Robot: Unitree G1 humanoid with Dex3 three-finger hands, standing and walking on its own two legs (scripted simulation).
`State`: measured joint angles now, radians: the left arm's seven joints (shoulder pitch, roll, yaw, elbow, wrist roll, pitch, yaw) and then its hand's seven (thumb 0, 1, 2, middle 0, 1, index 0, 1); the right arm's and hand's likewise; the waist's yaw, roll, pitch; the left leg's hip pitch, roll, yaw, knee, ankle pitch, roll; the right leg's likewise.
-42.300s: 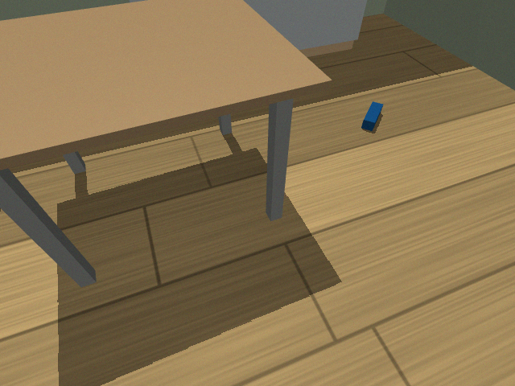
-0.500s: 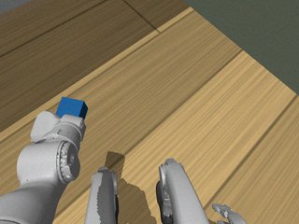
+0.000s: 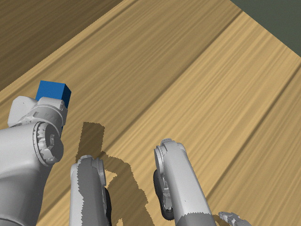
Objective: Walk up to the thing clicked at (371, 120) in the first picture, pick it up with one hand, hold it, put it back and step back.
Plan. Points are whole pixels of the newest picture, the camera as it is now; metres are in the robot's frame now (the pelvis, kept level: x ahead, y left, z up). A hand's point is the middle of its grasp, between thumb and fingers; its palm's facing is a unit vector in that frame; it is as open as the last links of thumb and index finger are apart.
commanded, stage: crouch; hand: left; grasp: from above
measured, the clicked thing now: (47, 120) +0.44 +0.24 -0.19
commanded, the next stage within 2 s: lower in 0.84 s
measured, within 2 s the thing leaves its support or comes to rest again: rests again in 1.96 s
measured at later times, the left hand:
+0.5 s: hand (54, 124) +0.43 +0.23 -0.21, palm faces -0.05 -0.49 -0.87, open 10.0 cm
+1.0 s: hand (52, 125) +0.44 +0.25 -0.25, palm faces -0.06 -0.48 -0.88, open 10.0 cm
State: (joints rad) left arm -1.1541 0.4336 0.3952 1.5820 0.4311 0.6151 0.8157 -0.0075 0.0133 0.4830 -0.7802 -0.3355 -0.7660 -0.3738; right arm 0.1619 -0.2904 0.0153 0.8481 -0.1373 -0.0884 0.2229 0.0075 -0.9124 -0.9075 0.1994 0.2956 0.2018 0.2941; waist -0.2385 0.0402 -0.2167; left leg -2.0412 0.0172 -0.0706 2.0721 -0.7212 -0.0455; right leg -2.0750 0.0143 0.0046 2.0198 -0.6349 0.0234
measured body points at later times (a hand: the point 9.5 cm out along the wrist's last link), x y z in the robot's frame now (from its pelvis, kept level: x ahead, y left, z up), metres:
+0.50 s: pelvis -0.01 +0.00 -0.07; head +0.22 +0.01 +0.31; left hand +0.44 +0.25 -0.16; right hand +0.00 -0.28 -0.20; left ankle +0.06 +0.14 -0.40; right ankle +0.09 -0.13 -0.40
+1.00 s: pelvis -0.03 +0.01 -0.10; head +0.23 +0.03 +0.28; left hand +0.44 +0.27 -0.20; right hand -0.05 -0.28 -0.20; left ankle +0.06 +0.14 -0.40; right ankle +0.09 -0.13 -0.40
